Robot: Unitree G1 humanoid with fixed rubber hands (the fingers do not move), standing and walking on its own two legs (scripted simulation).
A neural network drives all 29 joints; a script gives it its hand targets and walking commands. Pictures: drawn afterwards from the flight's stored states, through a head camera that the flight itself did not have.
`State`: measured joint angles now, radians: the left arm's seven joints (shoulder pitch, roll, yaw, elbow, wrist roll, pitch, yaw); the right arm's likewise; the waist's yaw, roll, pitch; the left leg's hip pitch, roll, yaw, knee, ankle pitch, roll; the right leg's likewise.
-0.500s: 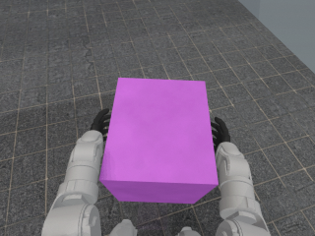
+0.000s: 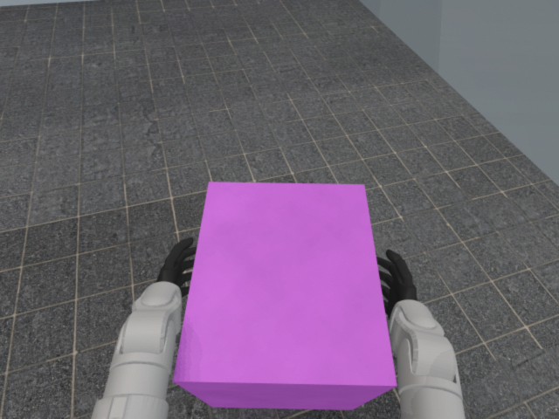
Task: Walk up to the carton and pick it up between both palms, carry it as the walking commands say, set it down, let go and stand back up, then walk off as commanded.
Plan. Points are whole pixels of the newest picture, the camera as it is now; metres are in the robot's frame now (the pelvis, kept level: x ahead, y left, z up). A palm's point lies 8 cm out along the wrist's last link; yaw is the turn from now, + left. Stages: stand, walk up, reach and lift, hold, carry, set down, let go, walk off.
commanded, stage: reach and lift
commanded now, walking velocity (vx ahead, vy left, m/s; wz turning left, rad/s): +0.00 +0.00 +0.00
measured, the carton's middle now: (284, 301) +0.31 +0.00 -0.07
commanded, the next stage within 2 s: hold in 1.36 s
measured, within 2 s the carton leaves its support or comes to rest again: neither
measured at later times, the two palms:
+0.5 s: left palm (166, 286) +0.28 +0.17 +0.03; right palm (414, 297) +0.28 -0.17 +0.05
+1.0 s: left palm (169, 298) +0.26 +0.16 +0.02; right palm (419, 319) +0.25 -0.17 +0.03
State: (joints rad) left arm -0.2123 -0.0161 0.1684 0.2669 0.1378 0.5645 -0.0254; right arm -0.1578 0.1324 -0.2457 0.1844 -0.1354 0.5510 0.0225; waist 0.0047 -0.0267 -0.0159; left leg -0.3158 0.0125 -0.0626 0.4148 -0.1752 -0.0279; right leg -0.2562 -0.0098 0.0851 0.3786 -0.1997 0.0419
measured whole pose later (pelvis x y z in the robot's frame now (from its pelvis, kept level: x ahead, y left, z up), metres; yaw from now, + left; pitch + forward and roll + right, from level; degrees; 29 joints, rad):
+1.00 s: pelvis -0.01 +0.00 +0.00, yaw +0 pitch -5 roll +0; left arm -0.12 -0.05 0.15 0.08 0.17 0.76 -0.04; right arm -0.09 0.12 -0.20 0.03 -0.17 0.73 0.06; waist -0.01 -0.02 0.07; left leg -0.08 0.01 -0.05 0.30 -0.14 -0.03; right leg -0.05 -0.02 0.10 0.32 -0.19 0.04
